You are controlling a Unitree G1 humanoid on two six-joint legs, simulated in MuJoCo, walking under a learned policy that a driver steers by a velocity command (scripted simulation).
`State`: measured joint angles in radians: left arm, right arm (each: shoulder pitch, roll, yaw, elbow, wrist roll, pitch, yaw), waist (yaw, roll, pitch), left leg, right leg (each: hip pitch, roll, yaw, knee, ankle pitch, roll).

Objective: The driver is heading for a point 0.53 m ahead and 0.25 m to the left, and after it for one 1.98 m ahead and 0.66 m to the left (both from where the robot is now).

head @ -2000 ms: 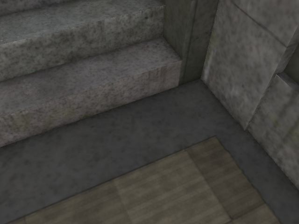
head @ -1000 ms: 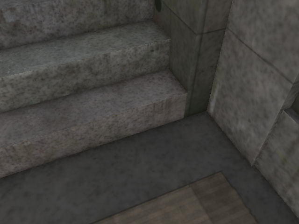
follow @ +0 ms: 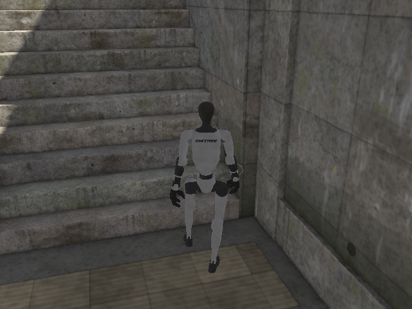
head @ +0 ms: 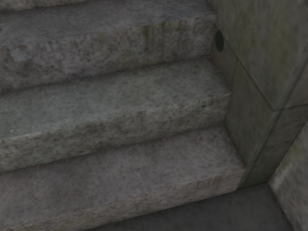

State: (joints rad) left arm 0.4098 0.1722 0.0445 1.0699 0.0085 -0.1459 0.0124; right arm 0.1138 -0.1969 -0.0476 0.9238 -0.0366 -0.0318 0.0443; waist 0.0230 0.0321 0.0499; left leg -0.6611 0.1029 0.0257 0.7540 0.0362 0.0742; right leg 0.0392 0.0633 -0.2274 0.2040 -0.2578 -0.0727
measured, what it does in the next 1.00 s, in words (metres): walks ahead, turning left: left foot, then right foot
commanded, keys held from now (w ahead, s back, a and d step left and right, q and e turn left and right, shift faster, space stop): w+q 0.96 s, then q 0.04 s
